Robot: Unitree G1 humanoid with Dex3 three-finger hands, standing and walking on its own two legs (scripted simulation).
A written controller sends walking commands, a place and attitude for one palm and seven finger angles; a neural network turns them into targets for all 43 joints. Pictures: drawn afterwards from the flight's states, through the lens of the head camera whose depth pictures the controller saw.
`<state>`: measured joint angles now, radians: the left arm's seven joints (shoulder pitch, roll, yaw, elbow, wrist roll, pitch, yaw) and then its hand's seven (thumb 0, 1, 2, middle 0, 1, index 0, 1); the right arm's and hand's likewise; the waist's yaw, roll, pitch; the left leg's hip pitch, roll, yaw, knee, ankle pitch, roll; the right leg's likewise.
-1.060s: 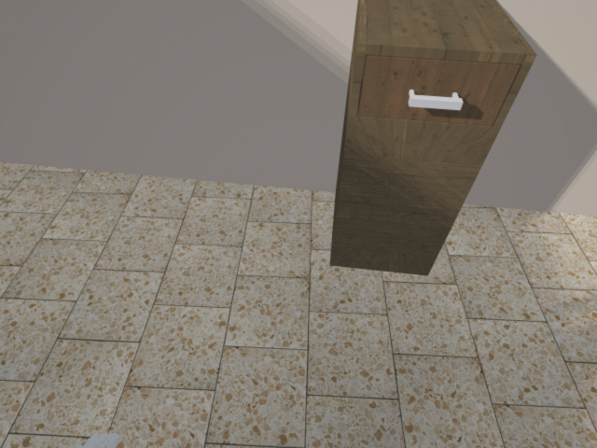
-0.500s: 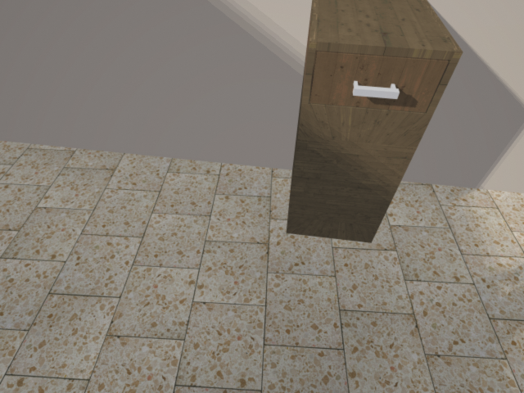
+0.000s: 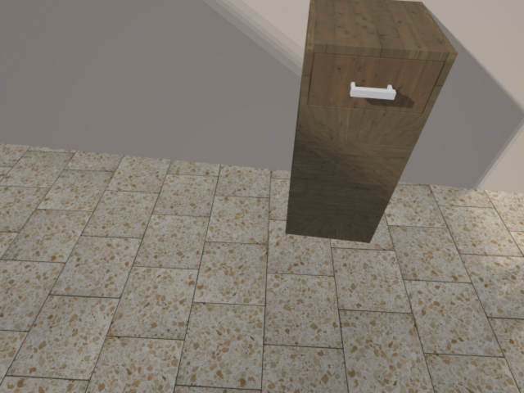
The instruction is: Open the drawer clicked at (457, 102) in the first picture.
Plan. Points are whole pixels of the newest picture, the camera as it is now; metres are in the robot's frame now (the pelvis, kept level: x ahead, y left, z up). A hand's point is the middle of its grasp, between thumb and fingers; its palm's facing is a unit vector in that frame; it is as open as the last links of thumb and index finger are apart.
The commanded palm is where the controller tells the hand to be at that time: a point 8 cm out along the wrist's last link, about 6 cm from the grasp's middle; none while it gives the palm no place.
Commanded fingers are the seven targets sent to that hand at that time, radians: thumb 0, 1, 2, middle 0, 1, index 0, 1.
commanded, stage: look at it before walking up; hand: left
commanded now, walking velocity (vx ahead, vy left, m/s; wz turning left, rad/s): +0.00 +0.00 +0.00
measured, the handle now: (371, 89) +0.92 -0.27 +0.01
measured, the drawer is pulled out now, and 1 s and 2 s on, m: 0.00 0.00 0.00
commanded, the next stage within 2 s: walk to a spot facing it in 0.38 s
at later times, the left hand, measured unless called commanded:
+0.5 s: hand out of the picture +0.07 +0.25 -0.16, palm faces -0.02 -0.94 -0.33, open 7.3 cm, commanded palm none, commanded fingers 0.00 0.90 0.90 -0.20 -0.30 -0.20 -0.30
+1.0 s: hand out of the picture +0.06 +0.17 -0.17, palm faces -0.14 -0.96 -0.25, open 7.3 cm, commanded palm none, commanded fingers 0.00 0.90 0.90 -0.20 -0.30 -0.20 -0.30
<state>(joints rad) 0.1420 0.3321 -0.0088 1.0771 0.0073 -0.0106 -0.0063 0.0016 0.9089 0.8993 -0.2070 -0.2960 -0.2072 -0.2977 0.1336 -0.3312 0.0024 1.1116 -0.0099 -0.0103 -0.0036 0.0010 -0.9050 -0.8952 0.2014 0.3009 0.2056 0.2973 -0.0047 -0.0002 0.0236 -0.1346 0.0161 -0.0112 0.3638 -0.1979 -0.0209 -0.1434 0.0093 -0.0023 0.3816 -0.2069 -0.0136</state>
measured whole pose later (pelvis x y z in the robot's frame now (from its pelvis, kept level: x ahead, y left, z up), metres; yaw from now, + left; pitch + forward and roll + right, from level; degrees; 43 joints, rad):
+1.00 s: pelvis -0.02 -0.02 -0.02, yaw -11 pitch +0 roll +1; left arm 0.25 0.19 0.03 0.92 0.02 0.04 -0.01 0.00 0.91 0.90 -0.21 -0.30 -0.21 -0.30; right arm 0.15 -0.24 -0.06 0.97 -0.01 0.06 -0.02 0.00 -0.91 -0.90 0.20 0.30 0.20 0.30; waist 0.03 0.03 0.10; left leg -0.45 0.04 0.00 1.06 -0.43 -0.05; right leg -0.35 0.08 0.07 0.61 -0.26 -0.06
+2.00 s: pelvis -0.03 +0.03 -0.02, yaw -48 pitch +0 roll -2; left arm 0.18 0.23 0.05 0.89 0.02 0.06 -0.02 0.00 0.91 0.90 -0.21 -0.30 -0.21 -0.30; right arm 0.24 -0.24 -0.05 0.90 -0.02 0.02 -0.02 0.00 -0.91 -0.90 0.20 0.30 0.20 0.30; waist -0.02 -0.03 0.04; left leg -0.34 0.07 0.08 0.69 -0.41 -0.07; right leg -0.31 0.04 0.10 0.58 -0.28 0.01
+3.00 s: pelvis +0.14 -0.29 -0.02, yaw -79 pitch +0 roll -2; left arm 0.36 0.22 0.08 1.01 0.02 -0.03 -0.02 0.00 0.91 0.90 -0.20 -0.30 -0.21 -0.30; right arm 0.08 -0.19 -0.04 0.88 -0.03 -0.06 0.01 0.00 -0.91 -0.90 0.20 0.30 0.20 0.30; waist 0.06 -0.03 0.02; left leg -0.42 0.09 0.11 0.59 -0.17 -0.03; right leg -0.14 0.03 0.03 0.60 -0.43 -0.01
